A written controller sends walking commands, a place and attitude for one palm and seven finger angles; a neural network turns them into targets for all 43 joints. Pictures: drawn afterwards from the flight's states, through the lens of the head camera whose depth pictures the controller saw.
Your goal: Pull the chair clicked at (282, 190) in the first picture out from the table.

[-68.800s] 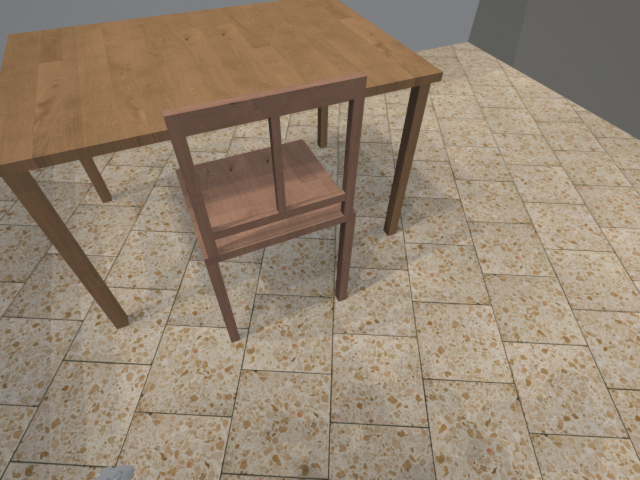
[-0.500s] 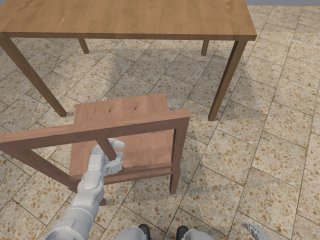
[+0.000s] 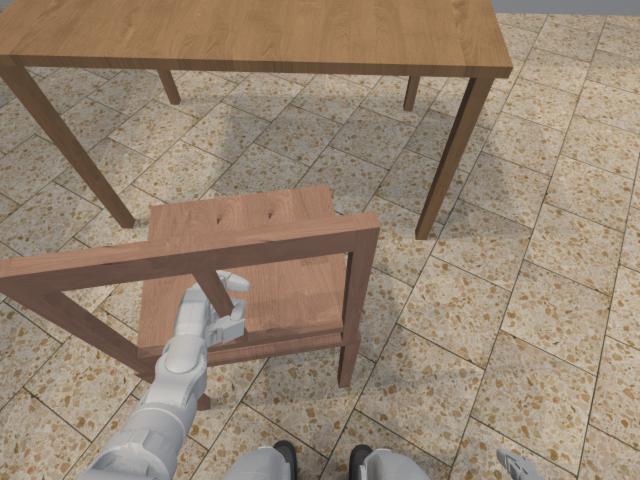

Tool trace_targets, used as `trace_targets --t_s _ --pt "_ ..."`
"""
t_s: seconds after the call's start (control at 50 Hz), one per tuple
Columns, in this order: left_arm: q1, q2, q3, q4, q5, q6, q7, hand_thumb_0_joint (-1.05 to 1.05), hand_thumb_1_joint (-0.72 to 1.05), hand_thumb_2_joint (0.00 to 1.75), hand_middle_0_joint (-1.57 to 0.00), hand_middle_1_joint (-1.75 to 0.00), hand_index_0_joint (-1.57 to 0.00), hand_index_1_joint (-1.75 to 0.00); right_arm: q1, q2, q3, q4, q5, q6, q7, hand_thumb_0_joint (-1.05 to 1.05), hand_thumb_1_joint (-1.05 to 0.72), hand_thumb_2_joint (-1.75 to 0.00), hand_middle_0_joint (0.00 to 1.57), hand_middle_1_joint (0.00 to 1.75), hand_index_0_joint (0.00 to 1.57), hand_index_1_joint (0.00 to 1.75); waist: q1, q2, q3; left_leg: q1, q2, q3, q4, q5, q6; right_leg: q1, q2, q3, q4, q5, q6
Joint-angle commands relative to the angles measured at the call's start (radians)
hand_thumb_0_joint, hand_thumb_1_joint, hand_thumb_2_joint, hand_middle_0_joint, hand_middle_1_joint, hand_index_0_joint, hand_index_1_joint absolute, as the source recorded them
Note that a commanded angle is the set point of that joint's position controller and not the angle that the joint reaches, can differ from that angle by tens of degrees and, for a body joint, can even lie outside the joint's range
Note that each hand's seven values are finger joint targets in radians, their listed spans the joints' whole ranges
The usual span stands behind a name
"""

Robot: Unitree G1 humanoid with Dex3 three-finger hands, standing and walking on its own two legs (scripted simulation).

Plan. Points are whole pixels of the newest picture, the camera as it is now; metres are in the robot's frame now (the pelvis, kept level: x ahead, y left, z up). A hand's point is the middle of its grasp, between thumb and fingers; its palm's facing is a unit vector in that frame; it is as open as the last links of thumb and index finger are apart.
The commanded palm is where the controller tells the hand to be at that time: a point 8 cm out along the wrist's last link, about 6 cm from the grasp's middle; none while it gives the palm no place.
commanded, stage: step backward, pulling the chair out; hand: left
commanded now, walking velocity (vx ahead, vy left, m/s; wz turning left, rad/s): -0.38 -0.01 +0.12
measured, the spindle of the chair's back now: (225, 308) +0.35 +0.15 -0.08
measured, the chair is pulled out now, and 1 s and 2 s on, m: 0.37 0.41 0.48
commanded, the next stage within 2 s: none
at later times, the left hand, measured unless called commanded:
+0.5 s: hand (235, 324) +0.32 +0.13 -0.07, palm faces -0.01 -0.98 -0.18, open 5.3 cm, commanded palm +0.30 +0.18 -0.07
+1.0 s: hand (227, 354) +0.28 +0.14 -0.07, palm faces -0.03 -0.98 -0.17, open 5.3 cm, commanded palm +0.26 +0.19 -0.07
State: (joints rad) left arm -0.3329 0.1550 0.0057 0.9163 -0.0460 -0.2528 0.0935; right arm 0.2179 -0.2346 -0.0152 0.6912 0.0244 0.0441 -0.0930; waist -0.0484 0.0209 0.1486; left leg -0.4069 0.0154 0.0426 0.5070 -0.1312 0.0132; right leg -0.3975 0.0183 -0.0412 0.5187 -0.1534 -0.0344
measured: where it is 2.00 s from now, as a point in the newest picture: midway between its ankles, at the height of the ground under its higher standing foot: outside the picture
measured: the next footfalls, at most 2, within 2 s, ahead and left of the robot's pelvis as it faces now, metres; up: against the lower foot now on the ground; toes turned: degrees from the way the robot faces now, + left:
left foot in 0.82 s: -0.06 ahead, +0.15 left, +0.00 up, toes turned +3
right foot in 1.76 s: -0.07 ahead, -0.11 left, +0.00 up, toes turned +2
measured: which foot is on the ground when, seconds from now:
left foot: down 0.00-0.58, up 0.60-0.80, down 0.82-1.00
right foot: down 0.00-1.00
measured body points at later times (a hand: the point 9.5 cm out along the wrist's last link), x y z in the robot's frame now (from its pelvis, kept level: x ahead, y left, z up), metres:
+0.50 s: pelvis -0.01 +0.00 +0.00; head +0.08 +0.00 +0.44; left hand +0.31 +0.18 -0.06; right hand +0.11 -0.25 -0.13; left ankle +0.04 +0.12 -0.73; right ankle +0.07 -0.10 -0.73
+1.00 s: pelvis -0.05 +0.01 +0.00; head +0.05 +0.01 +0.43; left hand +0.27 +0.19 -0.06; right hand +0.07 -0.24 -0.13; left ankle -0.10 +0.14 -0.73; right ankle +0.07 -0.10 -0.73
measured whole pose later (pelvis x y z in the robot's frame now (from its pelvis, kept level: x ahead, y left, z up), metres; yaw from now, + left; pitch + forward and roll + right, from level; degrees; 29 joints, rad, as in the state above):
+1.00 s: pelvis -0.05 +0.01 +0.00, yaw +4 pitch +3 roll +1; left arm -0.35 0.15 -0.04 0.75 -0.03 -0.15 0.08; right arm 0.17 -0.23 -0.02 0.64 0.02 0.10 -0.09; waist -0.05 -0.01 0.20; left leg -0.25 0.00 -0.02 0.55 -0.35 -0.02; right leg -0.47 -0.05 -0.05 0.48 -0.06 -0.01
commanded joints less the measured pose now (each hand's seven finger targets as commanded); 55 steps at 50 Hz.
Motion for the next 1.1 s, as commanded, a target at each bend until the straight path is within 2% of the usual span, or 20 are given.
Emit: trace_targets --t_s 0.0,0.08,0.16,0.22,0.28,0.34,0.38,0.42,0.46,0.5,0.58,0.62,0.68,0.76,0.82,0.84,0.9,0.94,1.0,1.08 --pt "-0.229 0.177 0.026 -0.197 0.037 -0.069 0.023 0.0 0.9 0.9 -0.5 -1.45 -0.5 -1.45 0.012 -0.14 -0.054 -0.1 -0.003 -0.036 -0.011 0.0 -0.9 -0.9 0.2 0.3 0.2 0.3 0.014 0.049 -0.373 0.106 0.135 -0.167 -0.074 -0.071 0.035 0.17 -0.103 0.127 -0.088 -0.028 -0.002" --pt "-0.222 0.219 0.055 -0.185 0.04 -0.076 0.035 0.0 0.9 0.9 -0.5 -1.45 -0.5 -1.45 0.033 -0.131 -0.058 -0.088 0.007 -0.045 -0.009 0.0 -0.9 -0.9 0.2 0.3 0.2 0.3 0.003 -0.081 -0.384 0.153 0.028 -0.073 0.081 -0.192 -0.013 0.12 -0.224 0.208 -0.223 -0.023 -0.01" --pt "-0.24 0.202 0.043 -0.19 0.049 -0.06 0.035 0.0 0.9 0.9 -0.5 -1.45 -0.5 -1.45 0.003 -0.13 -0.045 -0.08 0.007 -0.036 -0.008 0.0 -0.9 -0.9 0.2 0.3 0.2 0.3 0.013 -0.077 -0.417 0.118 0.003 -0.086 0.187 -0.221 -0.021 0.203 -0.292 0.197 -0.203 0.223 -0.015" --pt "-0.24 0.187 0.027 -0.194 0.043 -0.038 0.033 0.0 0.9 0.9 -0.5 -1.45 -0.5 -1.45 -0.002 -0.155 -0.044 -0.078 0.007 -0.026 -0.016 0.0 -0.9 -0.9 0.2 0.3 0.2 0.3 0.003 -0.045 -0.419 0.124 0.035 -0.138 0.071 -0.034 -0.014 0.249 -0.247 0.126 -0.105 0.364 -0.005" --pt "-0.245 0.177 0.014 -0.213 0.033 -0.037 0.03 0.0 0.9 0.9 -0.5 -1.45 -0.5 -1.45 -0.007 -0.18 -0.052 -0.096 0.01 -0.009 -0.018 0.0 -0.9 -0.9 0.2 0.3 0.2 0.3 0.012 -0.001 -0.372 0.132 0.138 -0.238 -0.083 0.222 0.045 0.228 -0.105 0.072 -0.036 0.209 0.069" --pt "-0.254 0.121 -0.019 -0.255 0.033 -0.036 0.015 0.0 0.9 0.9 -0.5 -1.45 -0.5 -1.45 -0.021 -0.145 -0.038 -0.109 -0.007 0.002 -0.015 0.0 -0.9 -0.9 0.2 0.3 0.2 0.3 0.023 0.137 -0.424 0.142 0.209 -0.298 -0.128 0.309 0.08 0.23 -0.066 0.063 0.078 0.037 0.027" --pt "-0.234 0.147 0.008 -0.272 0.038 -0.032 0.013 0.0 0.9 0.9 -0.5 -1.45 -0.5 -1.45 -0.014 -0.145 -0.045 -0.107 -0.019 0.003 -0.011 0.0 -0.9 -0.9 0.2 0.3 0.2 0.3 0.027 0.181 -0.435 0.184 0.23 -0.304 -0.122 0.379 0.088 0.205 -0.055 0.065 0.091 -0.057 0.015" --pt "-0.21 0.119 -0.004 -0.28 0.037 -0.029 0.004 0.0 0.9 0.9 -0.5 -1.45 -0.5 -1.45 -0.017 -0.133 -0.043 -0.115 -0.022 0.003 -0.003 0.0 -0.9 -0.9 0.2 0.3 0.2 0.3 0.029 0.176 -0.41 0.168 0.241 -0.3 -0.105 0.362 0.092 0.202 -0.055 0.069 0.068 -0.099 0.004" --pt "-0.216 0.12 0.001 -0.295 0.038 -0.034 0.001 0.0 0.9 0.9 -0.5 -1.45 -0.5 -1.45 -0.006 -0.131 -0.048 -0.111 -0.018 -0.005 -0.001 0.0 -0.9 -0.9 0.2 0.3 0.2 0.3 0.021 0.137 -0.426 0.172 0.222 -0.273 -0.052 0.377 0.074 0.245 -0.067 0.079 0.01 0.054 -0.007" --pt "-0.201 0.154 0.025 -0.301 0.035 -0.036 0.0 0.0 0.9 0.9 -0.5 -1.45 -0.5 -1.45 -0.007 -0.13 -0.053 -0.117 -0.013 -0.006 -0.006 0.0 -0.9 -0.9 0.2 0.3 0.2 0.3 0.015 0.057 -0.442 0.115 0.171 -0.22 -0.005 0.237 0.037 0.306 -0.118 0.117 -0.028 0.235 -0.012" --pt "-0.185 0.211 0.056 -0.267 0.031 -0.036 0.02 0.0 0.9 0.9 -0.5 -1.45 -0.5 -1.45 0.003 -0.122 -0.056 -0.102 0.012 -0.02 -0.011 0.0 -0.9 -0.9 0.2 0.3 0.2 0.3 0.019 -0.147 -0.397 0.102 -0.03 -0.096 0.308 -0.35 -0.034 0.14 -0.338 0.298 -0.292 -0.01 -0.078" --pt "-0.204 0.178 0.042 -0.254 0.044 -0.019 0.021 0.0 0.9 0.9 -0.5 -1.45 -0.5 -1.45 -0.031 -0.117 -0.045 -0.093 0.005 -0.023 -0.007 0.0 -0.9 -0.9 0.2 0.3 0.2 0.3 0.037 -0.101 -0.405 0.034 -0.028 -0.138 0.446 -0.403 -0.03 0.196 -0.374 0.282 -0.275 0.097 -0.09" --pt "-0.209 0.196 0.059 -0.238 0.042 0.006 0.028 0.0 0.9 0.9 -0.5 -1.45 -0.5 -1.45 -0.042 -0.126 -0.025 -0.073 0.006 -0.027 -0.004 0.0 -0.9 -0.9 0.2 0.3 0.2 0.3 0.024 -0.077 -0.426 0.032 -0.001 -0.164 0.309 -0.366 -0.036 0.307 -0.351 0.186 -0.16 0.36 -0.099" --pt "-0.216 0.134 0.007 -0.249 0.02 0.025 0.024 0.0 0.9 0.9 -0.5 -1.45 -0.5 -1.45 -0.003 -0.143 -0.032 -0.064 0.014 -0.01 -0.011 0.0 -0.9 -0.9 0.2 0.3 0.2 0.3 0.01 -0.108 -0.457 0.09 0.027 -0.131 0.01 -0.234 -0.03 0.39 -0.311 0.146 -0.104 0.418 -0.034" --pt "-0.23 0.095 -0.026 -0.318 0.022 0.033 0.012 0.0 0.9 0.9 -0.5 -1.45 -0.5 -1.45 -0.005 -0.172 -0.051 -0.109 0.003 0.019 -0.019 0.0 -0.9 -0.9 0.2 0.3 0.2 0.3 0.017 0.056 -0.434 0.168 0.181 -0.259 -0.097 0.233 0.042 0.29 -0.116 0.04 0.015 0.292 0.079" --pt "-0.242 0.068 -0.041 -0.334 0.026 0.028 0.004 0.0 0.9 0.9 -0.5 -1.45 -0.5 -1.45 -0.003 -0.155 -0.057 -0.116 0.006 0.028 -0.015 0.0 -0.9 -0.9 0.2 0.3 0.2 0.3 0.015 0.016 -0.457 0.189 0.192 -0.219 -0.07 0.282 0.041 0.309 -0.1 0.048 0.015 0.3 0.098" --pt "-0.246 0.088 -0.033 -0.411 0.035 0.02 -0.006 0.0 0.9 0.9 -0.5 -1.45 -0.5 -1.45 -0.025 -0.132 -0.049 -0.141 -0.012 0.03 -0.013 0.0 -0.9 -0.9 0.2 0.3 0.2 0.3 0.013 0.126 -0.467 0.182 0.195 -0.184 -0.081 0.377 0.003 0.331 -0.118 0.038 0.066 0.349 0.029" --pt "-0.212 0.091 -0.02 -0.409 0.031 0.02 -0.008 0.0 0.9 0.9 -0.5 -1.45 -0.5 -1.45 -0.026 -0.128 -0.05 -0.154 -0.014 0.032 -0.009 0.0 -0.9 -0.9 0.2 0.3 0.2 0.3 0.016 0.115 -0.442 0.142 0.194 -0.17 -0.053 0.328 -0.007 0.328 -0.127 0.051 0.069 0.347 0.007" --pt "-0.215 0.111 -0.002 -0.384 0.03 0.014 -0.002 0.0 0.9 0.9 -0.5 -1.45 -0.5 -1.45 0.002 -0.123 -0.052 -0.142 -0.006 0.028 -0.014 0.0 -0.9 -0.9 0.2 0.3 0.2 0.3 0.006 0.01 -0.439 0.113 0.141 -0.128 0.017 0.118 -0.032 0.324 -0.183 0.093 0.01 0.426 -0.027" --pt "-0.22 0.161 0.029 -0.292 0.036 0.003 0.007 0.0 0.9 0.9 -0.5 -1.45 -0.5 -1.45 0.04 -0.115 -0.051 -0.095 0.0 0.01 -0.019 0.0 -0.9 -0.9 0.2 0.3 0.2 0.3 0.002 -0.123 -0.42 0.147 0.034 -0.062 0.109 -0.266 -0.039 0.225 -0.258 0.16 -0.176 0.232 -0.036"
